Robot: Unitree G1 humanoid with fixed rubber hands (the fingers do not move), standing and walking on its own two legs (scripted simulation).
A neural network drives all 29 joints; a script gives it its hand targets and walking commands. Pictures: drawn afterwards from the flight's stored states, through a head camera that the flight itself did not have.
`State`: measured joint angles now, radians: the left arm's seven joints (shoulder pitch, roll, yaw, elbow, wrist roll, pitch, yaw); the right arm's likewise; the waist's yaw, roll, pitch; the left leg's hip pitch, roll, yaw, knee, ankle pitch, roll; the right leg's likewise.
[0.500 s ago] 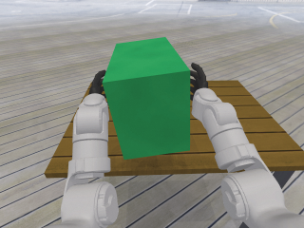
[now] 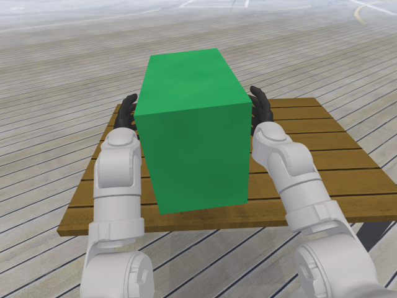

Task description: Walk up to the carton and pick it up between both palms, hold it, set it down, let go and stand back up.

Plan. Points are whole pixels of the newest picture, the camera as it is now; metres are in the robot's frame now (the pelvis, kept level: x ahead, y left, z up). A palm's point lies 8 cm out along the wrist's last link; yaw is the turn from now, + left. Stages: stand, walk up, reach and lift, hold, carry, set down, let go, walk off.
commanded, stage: hold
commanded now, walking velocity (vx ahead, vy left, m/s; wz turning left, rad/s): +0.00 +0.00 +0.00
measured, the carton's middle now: (192, 119) +0.44 -0.01 +0.21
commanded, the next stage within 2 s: none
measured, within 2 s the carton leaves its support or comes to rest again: neither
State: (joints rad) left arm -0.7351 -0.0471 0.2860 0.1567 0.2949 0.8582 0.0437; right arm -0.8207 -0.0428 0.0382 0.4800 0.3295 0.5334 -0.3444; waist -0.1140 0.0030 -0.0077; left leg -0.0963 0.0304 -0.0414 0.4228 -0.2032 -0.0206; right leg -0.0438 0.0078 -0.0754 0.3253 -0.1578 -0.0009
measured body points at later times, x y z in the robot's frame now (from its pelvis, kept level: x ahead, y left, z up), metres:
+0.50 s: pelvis +0.00 +0.00 +0.00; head -0.06 +0.02 +0.44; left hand +0.37 +0.14 +0.22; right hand +0.37 -0.12 +0.23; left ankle +0.03 +0.13 -0.74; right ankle +0.02 -0.12 -0.74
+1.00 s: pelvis -0.02 +0.00 +0.00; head -0.08 +0.01 +0.44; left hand +0.37 +0.12 +0.24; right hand +0.36 -0.13 +0.25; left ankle +0.03 +0.13 -0.74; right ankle +0.02 -0.12 -0.74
